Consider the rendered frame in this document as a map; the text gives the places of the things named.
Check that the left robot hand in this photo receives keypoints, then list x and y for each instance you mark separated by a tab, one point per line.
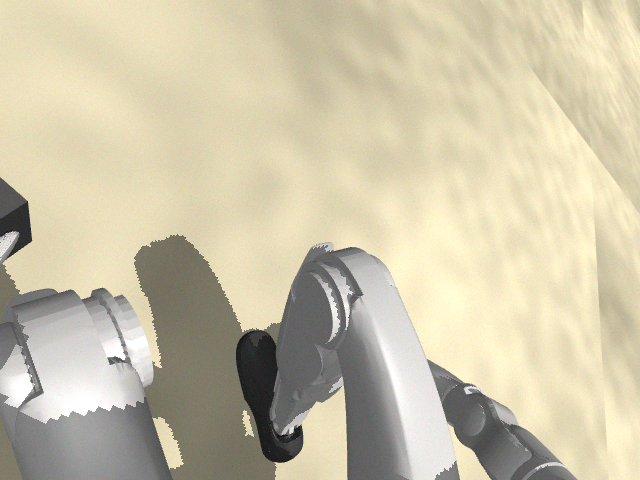
7	243

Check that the carton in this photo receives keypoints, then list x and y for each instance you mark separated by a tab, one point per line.
14	216

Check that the right robot arm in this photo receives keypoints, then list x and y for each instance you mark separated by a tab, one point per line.
504	449

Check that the right robot hand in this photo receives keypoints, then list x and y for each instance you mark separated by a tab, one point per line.
444	380

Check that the right robot foot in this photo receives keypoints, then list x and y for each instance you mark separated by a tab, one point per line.
257	370

